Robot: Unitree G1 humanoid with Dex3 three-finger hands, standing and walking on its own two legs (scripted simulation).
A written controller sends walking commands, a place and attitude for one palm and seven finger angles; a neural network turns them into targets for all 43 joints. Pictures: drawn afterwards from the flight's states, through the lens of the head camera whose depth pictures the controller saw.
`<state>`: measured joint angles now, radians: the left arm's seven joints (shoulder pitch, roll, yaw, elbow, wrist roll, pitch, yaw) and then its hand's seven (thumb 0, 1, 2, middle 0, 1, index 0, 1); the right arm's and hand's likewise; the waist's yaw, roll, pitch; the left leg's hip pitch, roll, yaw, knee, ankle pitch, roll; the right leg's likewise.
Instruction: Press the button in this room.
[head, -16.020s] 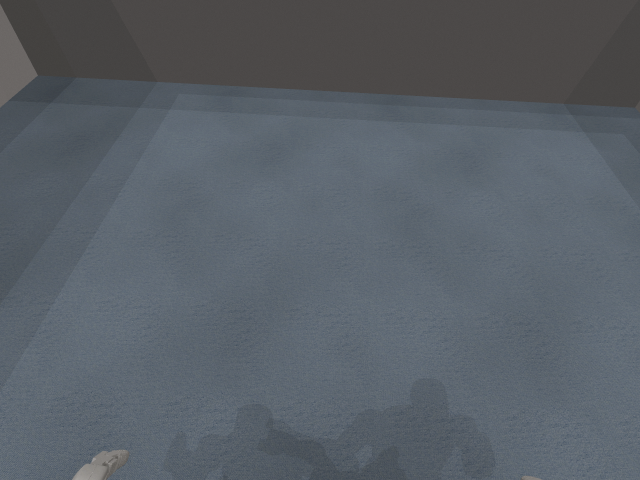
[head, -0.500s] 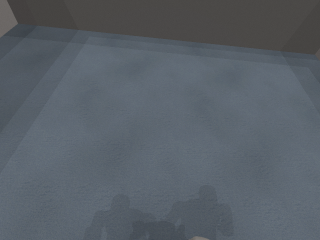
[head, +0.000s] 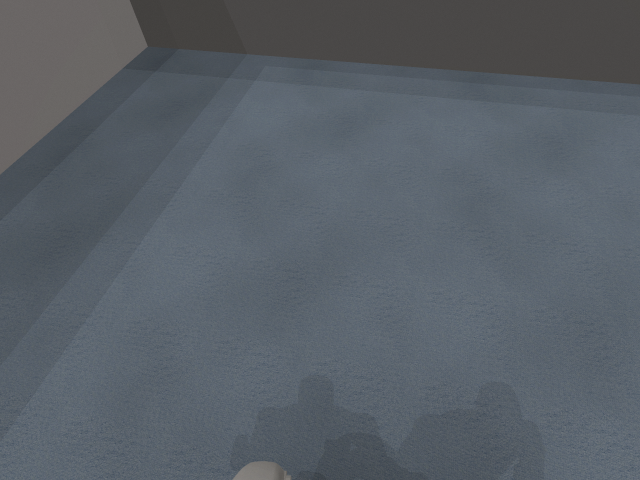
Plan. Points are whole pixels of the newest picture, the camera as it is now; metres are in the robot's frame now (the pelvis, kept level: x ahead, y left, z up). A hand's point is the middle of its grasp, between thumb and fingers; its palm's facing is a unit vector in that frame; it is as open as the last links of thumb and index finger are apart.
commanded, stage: turn or walk to find it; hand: left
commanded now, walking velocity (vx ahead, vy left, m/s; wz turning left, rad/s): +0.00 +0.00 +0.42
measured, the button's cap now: out of the picture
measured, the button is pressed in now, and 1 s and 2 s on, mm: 0 0 0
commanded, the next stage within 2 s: stand and wait in 0.10 s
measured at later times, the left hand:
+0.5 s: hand out of the picture -0.01 +0.25 -0.18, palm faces +0.04 -0.98 -0.21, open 7.4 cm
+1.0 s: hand out of the picture +0.08 +0.20 -0.16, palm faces -0.23 -0.94 -0.27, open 7.4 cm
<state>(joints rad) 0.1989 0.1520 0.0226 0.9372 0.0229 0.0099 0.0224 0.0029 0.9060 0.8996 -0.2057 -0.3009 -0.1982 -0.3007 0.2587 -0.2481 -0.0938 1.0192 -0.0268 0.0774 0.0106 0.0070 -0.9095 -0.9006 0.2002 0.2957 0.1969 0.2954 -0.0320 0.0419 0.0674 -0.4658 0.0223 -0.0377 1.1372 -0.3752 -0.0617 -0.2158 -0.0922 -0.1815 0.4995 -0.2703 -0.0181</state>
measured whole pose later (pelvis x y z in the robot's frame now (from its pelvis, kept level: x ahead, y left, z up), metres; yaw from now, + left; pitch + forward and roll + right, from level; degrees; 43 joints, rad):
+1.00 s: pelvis -0.04 +0.02 +0.00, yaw -16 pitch +0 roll +2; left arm 0.19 0.20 0.05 0.95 0.03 0.03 0.00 0.00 0.91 0.90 -0.21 -0.30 -0.20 -0.30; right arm 0.16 -0.25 -0.07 0.98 -0.02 0.06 -0.02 0.01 -0.91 -0.90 0.20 0.30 0.20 0.30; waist 0.01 0.02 0.08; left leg -0.42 0.06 -0.01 0.97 -0.40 -0.07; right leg -0.30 0.04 0.00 0.48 -0.19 -0.07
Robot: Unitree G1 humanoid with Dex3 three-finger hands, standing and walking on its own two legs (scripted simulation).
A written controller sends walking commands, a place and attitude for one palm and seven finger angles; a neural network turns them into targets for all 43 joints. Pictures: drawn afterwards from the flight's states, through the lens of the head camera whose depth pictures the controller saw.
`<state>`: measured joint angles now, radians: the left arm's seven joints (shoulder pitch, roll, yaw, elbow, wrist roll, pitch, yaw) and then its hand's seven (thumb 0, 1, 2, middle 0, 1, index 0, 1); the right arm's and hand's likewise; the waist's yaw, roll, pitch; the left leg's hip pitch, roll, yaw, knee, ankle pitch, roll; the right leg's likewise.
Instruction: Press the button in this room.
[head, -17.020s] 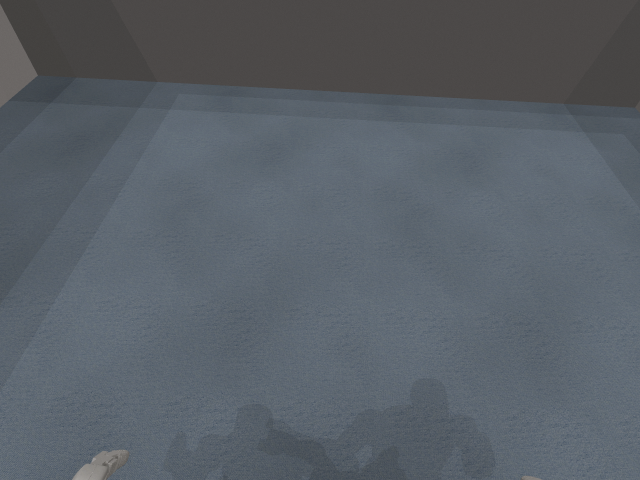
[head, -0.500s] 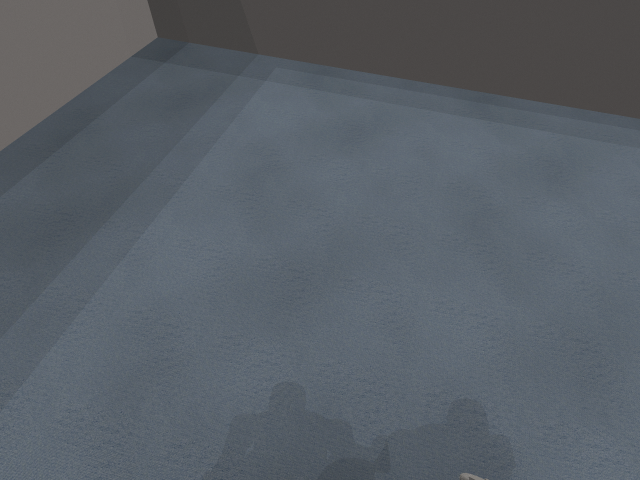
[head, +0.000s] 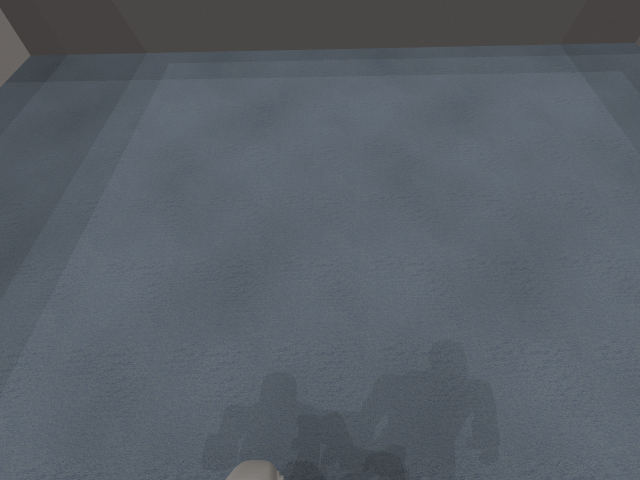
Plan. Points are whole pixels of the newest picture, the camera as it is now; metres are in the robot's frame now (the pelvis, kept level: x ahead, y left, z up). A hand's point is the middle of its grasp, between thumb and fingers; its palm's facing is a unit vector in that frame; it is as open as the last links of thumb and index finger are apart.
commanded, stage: turn or walk to find it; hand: left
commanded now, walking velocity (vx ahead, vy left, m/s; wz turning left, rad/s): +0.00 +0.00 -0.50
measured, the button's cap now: out of the picture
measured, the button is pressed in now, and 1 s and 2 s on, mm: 0 0 0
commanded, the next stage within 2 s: none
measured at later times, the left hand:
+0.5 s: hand out of the picture +0.10 +0.23 -0.17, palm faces -0.24 -0.94 -0.24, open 7.4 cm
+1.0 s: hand out of the picture +0.12 +0.15 -0.17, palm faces -0.46 -0.86 -0.23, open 7.4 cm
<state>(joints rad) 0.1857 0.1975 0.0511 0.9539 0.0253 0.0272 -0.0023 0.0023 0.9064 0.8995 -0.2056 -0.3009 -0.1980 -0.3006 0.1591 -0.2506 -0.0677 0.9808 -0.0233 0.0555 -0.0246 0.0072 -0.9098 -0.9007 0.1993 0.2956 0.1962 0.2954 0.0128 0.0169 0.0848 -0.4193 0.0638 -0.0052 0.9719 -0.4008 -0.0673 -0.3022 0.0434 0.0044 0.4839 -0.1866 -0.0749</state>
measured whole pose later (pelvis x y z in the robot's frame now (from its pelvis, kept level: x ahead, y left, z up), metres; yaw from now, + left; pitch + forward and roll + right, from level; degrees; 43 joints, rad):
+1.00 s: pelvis -0.04 +0.02 +0.00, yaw -30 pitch +1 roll +0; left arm 0.18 0.20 0.05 0.94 0.03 0.03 0.00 0.00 0.91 0.90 -0.21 -0.30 -0.20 -0.30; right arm 0.15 -0.24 -0.06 0.94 -0.02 0.05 -0.02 0.01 -0.91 -0.90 0.20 0.30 0.20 0.30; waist 0.01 0.01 0.08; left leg -0.41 0.06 0.02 0.89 -0.42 -0.08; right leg -0.29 0.04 0.04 0.51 -0.23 -0.03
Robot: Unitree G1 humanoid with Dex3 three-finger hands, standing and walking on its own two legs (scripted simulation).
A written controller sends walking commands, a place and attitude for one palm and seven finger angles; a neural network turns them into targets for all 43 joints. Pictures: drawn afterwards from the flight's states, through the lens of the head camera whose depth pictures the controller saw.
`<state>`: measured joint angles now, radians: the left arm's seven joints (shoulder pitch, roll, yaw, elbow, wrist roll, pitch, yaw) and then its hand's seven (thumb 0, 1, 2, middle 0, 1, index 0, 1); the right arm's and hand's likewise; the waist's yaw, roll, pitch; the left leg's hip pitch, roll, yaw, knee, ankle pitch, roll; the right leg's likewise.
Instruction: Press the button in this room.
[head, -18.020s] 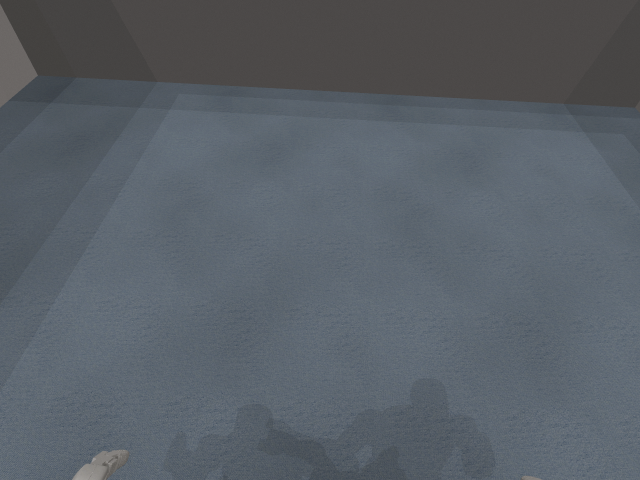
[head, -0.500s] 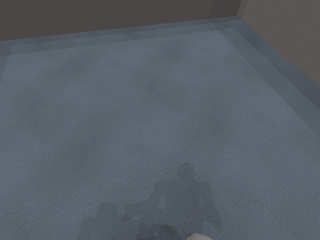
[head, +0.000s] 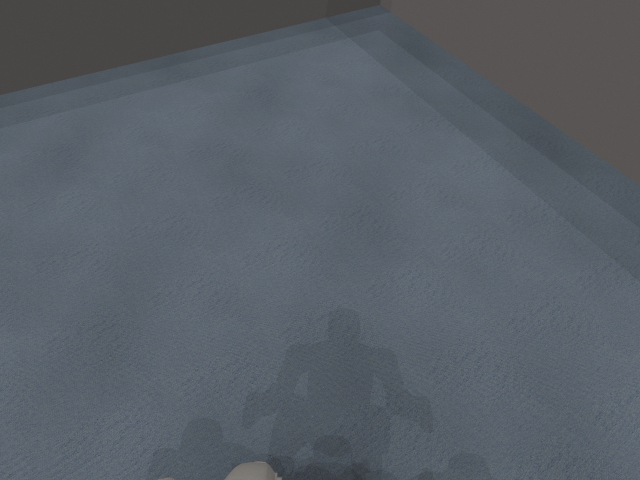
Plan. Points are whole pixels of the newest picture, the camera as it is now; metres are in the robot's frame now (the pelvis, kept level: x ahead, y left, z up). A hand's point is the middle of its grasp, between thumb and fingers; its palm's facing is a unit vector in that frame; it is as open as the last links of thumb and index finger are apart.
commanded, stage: turn or walk to find it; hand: left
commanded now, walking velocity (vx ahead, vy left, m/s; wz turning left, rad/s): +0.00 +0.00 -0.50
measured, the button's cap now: out of the picture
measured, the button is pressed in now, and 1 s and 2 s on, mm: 0 0 0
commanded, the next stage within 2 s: none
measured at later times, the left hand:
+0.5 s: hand (191, 479) +0.14 +0.20 -0.17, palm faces -0.28 -0.93 -0.23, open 7.4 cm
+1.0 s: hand out of the picture +0.12 +0.12 -0.15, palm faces -0.43 -0.87 -0.24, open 7.4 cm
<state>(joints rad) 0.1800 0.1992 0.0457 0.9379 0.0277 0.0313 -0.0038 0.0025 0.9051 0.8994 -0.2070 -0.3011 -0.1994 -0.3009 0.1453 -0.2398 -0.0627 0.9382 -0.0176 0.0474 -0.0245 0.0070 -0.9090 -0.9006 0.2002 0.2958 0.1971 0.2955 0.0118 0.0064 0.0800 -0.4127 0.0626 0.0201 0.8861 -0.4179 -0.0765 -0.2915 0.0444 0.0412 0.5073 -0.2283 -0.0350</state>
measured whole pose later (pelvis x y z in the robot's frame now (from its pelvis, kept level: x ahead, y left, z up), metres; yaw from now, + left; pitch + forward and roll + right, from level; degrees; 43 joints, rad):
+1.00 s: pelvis -0.02 -0.02 +0.00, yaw -29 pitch +1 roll +1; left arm 0.21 0.18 0.04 0.96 0.02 0.02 -0.01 0.00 0.91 0.90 -0.21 -0.30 -0.20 -0.30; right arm 0.16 -0.24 -0.06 0.95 -0.03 0.06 -0.02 0.01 -0.91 -0.90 0.20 0.30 0.20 0.30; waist 0.02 0.03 0.06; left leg -0.45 0.08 0.00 1.00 -0.37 -0.09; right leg -0.26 0.07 0.02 0.45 -0.20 -0.09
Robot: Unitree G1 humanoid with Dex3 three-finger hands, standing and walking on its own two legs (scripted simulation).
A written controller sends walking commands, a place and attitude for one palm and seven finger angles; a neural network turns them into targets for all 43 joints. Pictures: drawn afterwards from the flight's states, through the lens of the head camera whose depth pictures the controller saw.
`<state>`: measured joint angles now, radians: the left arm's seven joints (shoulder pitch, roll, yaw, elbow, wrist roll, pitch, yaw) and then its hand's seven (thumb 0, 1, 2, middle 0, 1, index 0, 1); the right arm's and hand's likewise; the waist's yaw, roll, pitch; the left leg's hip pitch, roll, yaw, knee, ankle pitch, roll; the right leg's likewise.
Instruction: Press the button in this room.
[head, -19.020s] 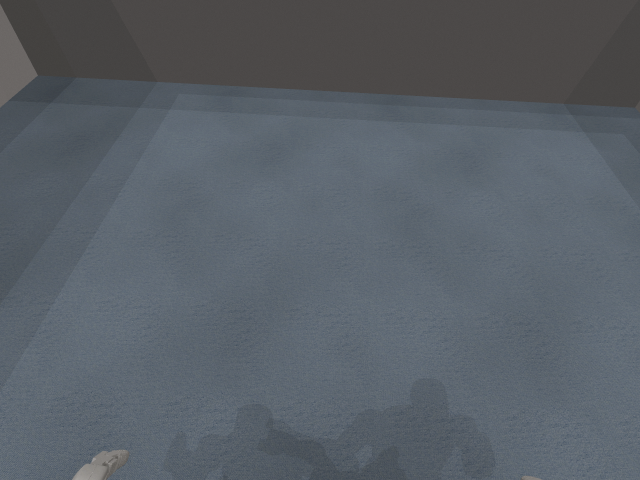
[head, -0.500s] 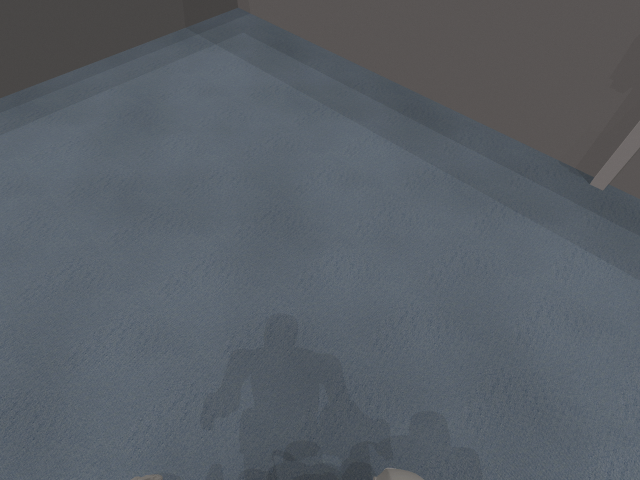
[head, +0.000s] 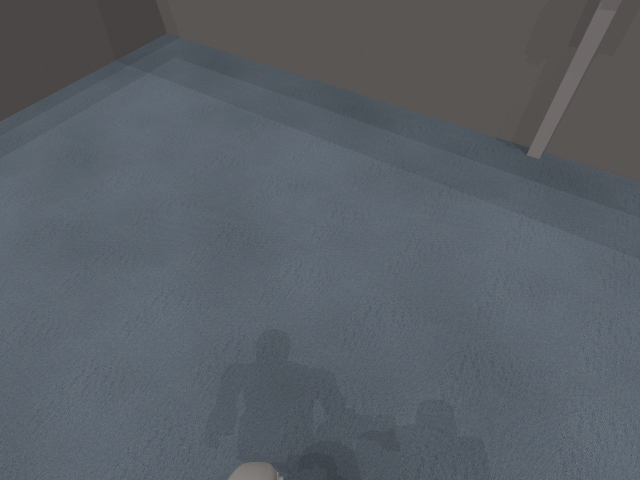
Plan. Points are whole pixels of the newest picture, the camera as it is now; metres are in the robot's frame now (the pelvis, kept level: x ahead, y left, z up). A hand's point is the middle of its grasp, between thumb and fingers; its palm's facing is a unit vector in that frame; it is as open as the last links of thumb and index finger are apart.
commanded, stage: turn or walk to find it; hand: left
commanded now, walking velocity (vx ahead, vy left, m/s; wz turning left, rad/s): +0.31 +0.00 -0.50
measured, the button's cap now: out of the picture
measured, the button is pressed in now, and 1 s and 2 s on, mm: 0 0 0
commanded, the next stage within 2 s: stand and wait in 1.70 s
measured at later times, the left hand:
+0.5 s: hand (187, 432) +0.20 +0.23 -0.17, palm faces -0.22 -0.96 -0.20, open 7.4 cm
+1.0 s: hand (309, 296) +0.44 +0.06 -0.16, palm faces -0.40 -0.88 -0.26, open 7.2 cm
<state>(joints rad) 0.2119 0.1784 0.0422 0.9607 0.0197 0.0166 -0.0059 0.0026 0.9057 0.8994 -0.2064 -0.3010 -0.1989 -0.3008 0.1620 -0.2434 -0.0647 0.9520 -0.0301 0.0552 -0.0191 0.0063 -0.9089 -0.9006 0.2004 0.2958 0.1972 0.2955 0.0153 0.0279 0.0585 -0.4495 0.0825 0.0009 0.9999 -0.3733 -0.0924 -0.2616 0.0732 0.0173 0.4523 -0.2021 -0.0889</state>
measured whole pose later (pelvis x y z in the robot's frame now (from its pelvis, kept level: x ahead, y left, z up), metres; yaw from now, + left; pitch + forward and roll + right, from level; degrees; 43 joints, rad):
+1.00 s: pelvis +0.30 -0.09 +0.00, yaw -25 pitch +0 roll +0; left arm 0.21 0.20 0.04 1.04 0.02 -0.07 0.00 -0.02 0.94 0.90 -0.20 -0.30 -0.20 -0.30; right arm 0.22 -0.17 -0.05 0.99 -0.03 -0.02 0.00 0.01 -0.92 -0.90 0.20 0.30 0.20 0.30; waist -0.03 0.04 0.04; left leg -0.59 0.18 0.06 1.02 -0.21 -0.06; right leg -0.16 0.05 -0.11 0.43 -0.28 -0.09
